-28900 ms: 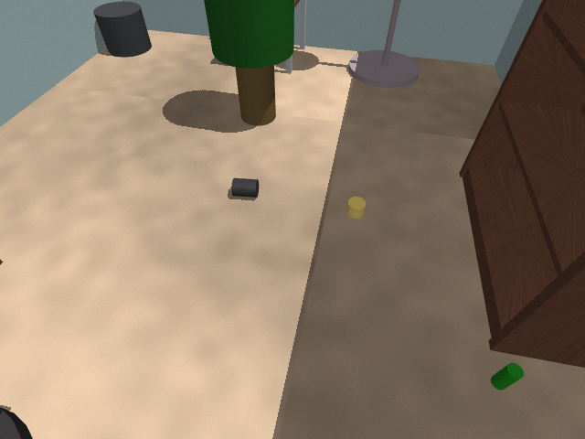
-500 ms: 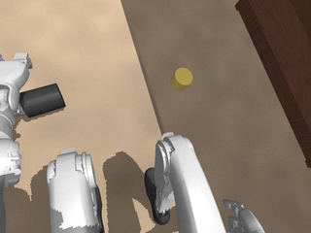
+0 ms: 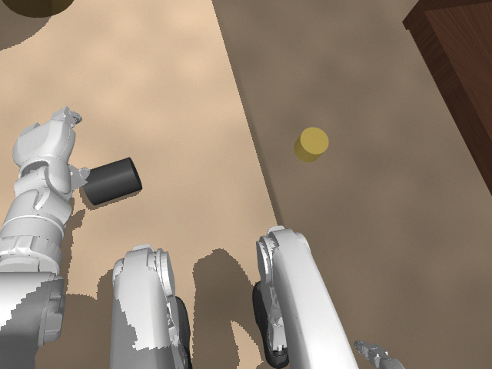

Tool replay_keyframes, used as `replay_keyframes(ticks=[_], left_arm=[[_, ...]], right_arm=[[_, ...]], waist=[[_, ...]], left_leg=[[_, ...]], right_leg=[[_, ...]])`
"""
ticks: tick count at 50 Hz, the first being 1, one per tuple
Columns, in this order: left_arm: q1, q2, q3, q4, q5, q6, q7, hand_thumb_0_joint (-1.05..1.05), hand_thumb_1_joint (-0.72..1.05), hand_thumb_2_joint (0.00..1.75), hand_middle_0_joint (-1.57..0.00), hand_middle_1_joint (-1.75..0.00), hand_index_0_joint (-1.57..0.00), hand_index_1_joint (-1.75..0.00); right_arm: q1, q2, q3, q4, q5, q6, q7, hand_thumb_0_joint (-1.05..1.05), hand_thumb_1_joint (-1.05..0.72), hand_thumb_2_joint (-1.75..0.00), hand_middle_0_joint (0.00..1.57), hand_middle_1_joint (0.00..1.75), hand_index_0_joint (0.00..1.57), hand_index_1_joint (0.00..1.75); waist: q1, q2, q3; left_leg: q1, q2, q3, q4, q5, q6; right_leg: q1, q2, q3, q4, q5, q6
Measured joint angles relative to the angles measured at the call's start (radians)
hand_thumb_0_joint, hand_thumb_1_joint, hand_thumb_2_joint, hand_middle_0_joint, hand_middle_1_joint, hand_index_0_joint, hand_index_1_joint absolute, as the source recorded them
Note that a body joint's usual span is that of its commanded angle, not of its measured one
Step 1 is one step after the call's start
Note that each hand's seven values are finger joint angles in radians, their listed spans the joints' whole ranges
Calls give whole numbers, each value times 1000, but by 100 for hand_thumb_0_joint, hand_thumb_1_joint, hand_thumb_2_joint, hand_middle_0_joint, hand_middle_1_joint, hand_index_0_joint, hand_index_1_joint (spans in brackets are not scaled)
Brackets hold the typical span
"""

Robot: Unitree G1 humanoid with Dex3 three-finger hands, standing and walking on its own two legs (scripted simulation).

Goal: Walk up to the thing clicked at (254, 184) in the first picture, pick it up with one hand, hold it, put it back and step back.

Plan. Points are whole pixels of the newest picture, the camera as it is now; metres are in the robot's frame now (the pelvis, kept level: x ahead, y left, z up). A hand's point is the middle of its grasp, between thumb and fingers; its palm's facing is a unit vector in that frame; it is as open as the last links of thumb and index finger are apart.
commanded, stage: home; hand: left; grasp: from above
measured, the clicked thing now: (112, 181) +0.51 +0.27 -0.36
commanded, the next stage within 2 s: none
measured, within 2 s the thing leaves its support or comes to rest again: neither
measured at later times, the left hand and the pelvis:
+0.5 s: hand (11, 275) +0.28 +0.22 +0.09, palm faces +0.00 -0.92 -0.39, open 7.4 cm; pelvis +0.02 +0.00 +0.19, yaw +6 degrees
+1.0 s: hand out of the picture +0.22 +0.21 +0.26, palm faces +0.19 -0.96 -0.21, open 7.4 cm; pelvis +0.08 +0.01 +0.31, yaw +7 degrees
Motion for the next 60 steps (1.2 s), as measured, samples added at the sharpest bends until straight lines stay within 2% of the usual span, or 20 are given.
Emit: replay_keyframes(ticks=[5, 8, 12, 15, 23, 29, 35, 40, 49, 54, 60], left_arm=[[186, -70, -31, -202, -180, 42, -108, 0, 48, 93, -23, -47, -23, -47], [289, -108, -39, -314, -269, 45, -132, 0, 63, 93, -23, -41, -23, -42], [414, -152, -37, -431, -351, 56, -118, 1, 77, 92, -22, -36, -22, -36], [497, -183, -37, -499, -417, 91, -96, 1, 82, 91, -22, -34, -22, -33], [689, -252, -46, -639, -646, 199, -76, 1, 89, 91, -21, -32, -22, -31], [811, -297, -30, -731, -756, 254, -72, 1, 90, 91, -21, -31, -21, -31], [947, -334, -7, -839, -832, 317, -72, 1, 90, 90, -20, -30, -21, -30], [1080, -350, -4, -951, -867, 353, -80, 1, 90, 90, -20, -30, -21, -30], [1276, -356, -21, -1128, -872, 377, -106, 1, 90, 90, -20, -30, -21, -30], [1300, -355, -24, -1145, -867, 386, -126, 1, 90, 90, -20, -30, -21, -30], [1277, -355, -26, -1122, -859, 391, -144, 1, 90, 90, -20, -30, -20, -30]], right_arm=[[-28, -23, -22, -40, 30, 7, -28, 0, -90, -90, 20, 30, 21, 29], [-46, -33, -35, -60, 42, -2, -50, 0, -90, -90, 20, 30, 21, 29], [-80, -38, -44, -76, 60, -19, -85, 1, -90, -90, 20, 30, 20, 29], [-107, -33, -45, -82, 70, -34, -113, 1, -91, -90, 20, 30, 20, 29], [-126, 9, -13, -93, 82, -76, -171, 1, -90, -90, 20, 30, 21, 29], [-83, 34, 14, -106, 87, -99, -210, 1, -90, -90, 20, 30, 21, 29], [-11, 40, 31, -115, 91, -112, -251, 1, -90, -90, 20, 30, 21, 29], [48, 36, 30, -133, 88, -127, -279, 1, -90, -90, 20, 30, 21, 29], [96, 25, 12, -157, 75, -166, -309, 1, -90, -90, 20, 30, 21, 29], [81, 23, 10, -165, 68, -190, -313, 1, -90, -90, 20, 30, 21, 29], [54, 22, 13, -169, 59, -219, -309, 1, -90, -90, 20, 30, 21, 29]], waist=[[57, -9, -28], [83, -27, -33], [103, -47, -39], [111, -51, -37], [116, -50, -36], [111, -42, -29], [105, -37, -19], [105, -30, -10], [119, -17, -22], [131, -19, -23], [141, -28, -7]], left_leg=[[141, -2, 12, -130, 18, -3], [219, -9, 12, -201, 35, -8], [320, -17, 10, -288, 55, -14], [405, -22, 11, -358, 69, -17], [660, -25, 18, -564, 104, -19], [860, -24, 23, -722, 129, -20], [1056, -24, 26, -888, 161, -20], [1205, -23, 30, -1012, 186, -19], [1388, -24, 35, -1153, 210, -16], [1429, -29, 33, -1175, 214, -16], [1438, -32, 27, -1175, 215, -18]], right_leg=[[137, -2, 10, -124, 16, -1], [217, -7, 8, -192, 28, -5], [320, -15, 5, -275, 42, -9], [406, -19, 5, -342, 52, -10], [658, -20, 10, -546, 87, -10], [857, -17, 13, -707, 115, -8], [1055, -16, 15, -878, 151, -7], [1205, -13, 18, -1008, 180, -5], [1391, -13, 22, -1157, 210, -2], [1432, -17, 19, -1177, 210, -1], [1443, -21, 14, -1174, 207, -2]])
